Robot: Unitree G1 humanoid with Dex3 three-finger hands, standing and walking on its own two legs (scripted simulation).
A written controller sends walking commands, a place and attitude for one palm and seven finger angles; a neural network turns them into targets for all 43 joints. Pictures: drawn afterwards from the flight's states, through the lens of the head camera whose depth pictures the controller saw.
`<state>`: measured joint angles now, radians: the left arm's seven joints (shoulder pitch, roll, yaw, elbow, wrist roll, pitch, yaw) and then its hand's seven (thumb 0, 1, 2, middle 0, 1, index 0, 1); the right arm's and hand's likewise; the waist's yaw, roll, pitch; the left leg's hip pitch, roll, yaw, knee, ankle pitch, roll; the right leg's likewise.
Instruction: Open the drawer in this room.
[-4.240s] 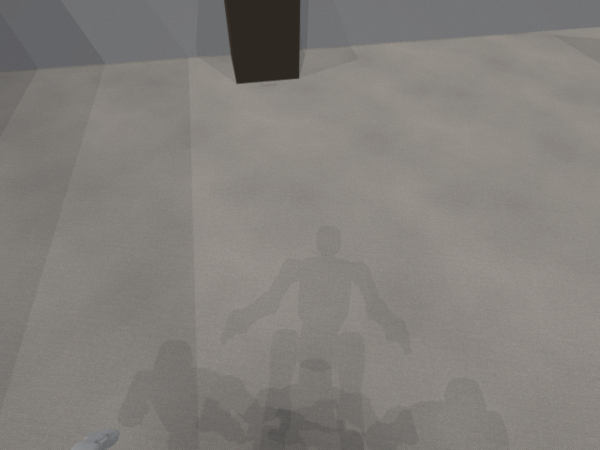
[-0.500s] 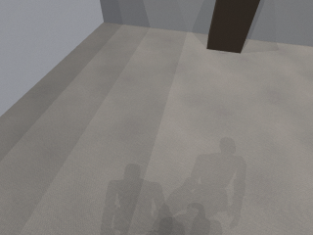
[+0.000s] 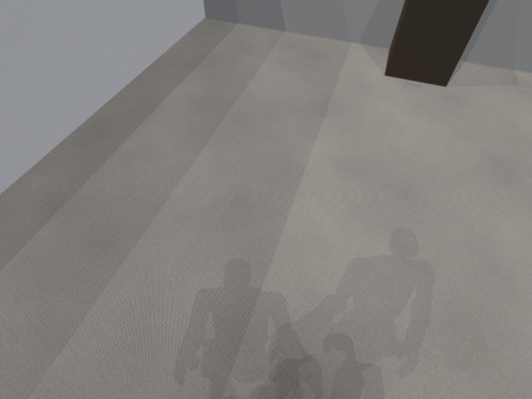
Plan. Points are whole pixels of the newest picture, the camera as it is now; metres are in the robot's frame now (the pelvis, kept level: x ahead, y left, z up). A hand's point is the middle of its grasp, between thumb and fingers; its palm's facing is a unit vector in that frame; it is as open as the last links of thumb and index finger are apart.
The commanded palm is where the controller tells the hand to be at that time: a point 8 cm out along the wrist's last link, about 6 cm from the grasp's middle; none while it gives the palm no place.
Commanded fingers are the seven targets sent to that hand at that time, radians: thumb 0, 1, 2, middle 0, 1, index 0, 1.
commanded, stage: stand and wait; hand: left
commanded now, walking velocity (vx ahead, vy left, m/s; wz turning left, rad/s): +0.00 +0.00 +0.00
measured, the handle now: out of the picture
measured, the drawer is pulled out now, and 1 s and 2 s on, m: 0.00 0.00 0.00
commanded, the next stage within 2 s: turn or walk to find it in 0.98 s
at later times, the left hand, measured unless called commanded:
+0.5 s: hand out of the picture -0.01 +0.20 -0.16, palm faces +0.03 -0.98 -0.22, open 7.4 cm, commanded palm none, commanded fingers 0.00 0.90 0.90 -0.20 -0.30 -0.20 -0.30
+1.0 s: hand out of the picture +0.02 +0.25 -0.14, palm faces -0.02 -0.95 -0.32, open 7.4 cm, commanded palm none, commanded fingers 0.00 0.90 0.90 -0.20 -0.30 -0.20 -0.30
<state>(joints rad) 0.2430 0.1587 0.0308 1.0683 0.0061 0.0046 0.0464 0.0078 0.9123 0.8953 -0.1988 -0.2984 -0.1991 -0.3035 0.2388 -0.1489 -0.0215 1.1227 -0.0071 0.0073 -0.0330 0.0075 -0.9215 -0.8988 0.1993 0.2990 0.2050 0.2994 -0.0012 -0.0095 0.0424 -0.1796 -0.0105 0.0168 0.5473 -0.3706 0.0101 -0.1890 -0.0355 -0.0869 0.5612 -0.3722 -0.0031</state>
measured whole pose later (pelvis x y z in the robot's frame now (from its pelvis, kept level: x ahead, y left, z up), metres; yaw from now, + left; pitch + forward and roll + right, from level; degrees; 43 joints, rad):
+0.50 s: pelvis -0.02 +0.01 +0.01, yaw +0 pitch -2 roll +0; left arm 0.25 0.20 0.01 1.13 0.01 0.00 0.02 0.01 0.90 0.90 -0.20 -0.30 -0.20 -0.30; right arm 0.21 -0.19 0.00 1.14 0.00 -0.02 -0.02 0.00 -0.91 -0.90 0.20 0.30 0.21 0.30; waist 0.01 -0.01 0.05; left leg -0.10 -0.02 0.02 0.39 -0.25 0.03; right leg -0.10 -0.04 -0.08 0.39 -0.25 0.01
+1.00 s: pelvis -0.04 +0.01 +0.02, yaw -1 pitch -2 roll +0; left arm 0.14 0.32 0.01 1.11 0.01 0.00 0.00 0.01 0.90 0.90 -0.20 -0.30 -0.20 -0.30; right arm 0.14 -0.32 0.00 1.13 -0.01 -0.02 0.00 0.00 -0.90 -0.90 0.20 0.30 0.21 0.30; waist 0.00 0.00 0.05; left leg -0.10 -0.02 0.03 0.32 -0.19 0.02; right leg -0.12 -0.03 -0.08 0.33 -0.19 0.00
